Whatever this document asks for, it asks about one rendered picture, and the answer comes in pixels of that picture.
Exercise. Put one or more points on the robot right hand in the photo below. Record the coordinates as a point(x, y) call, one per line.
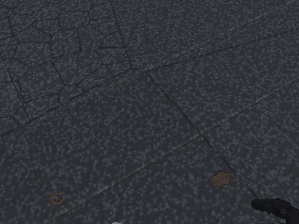
point(279, 208)

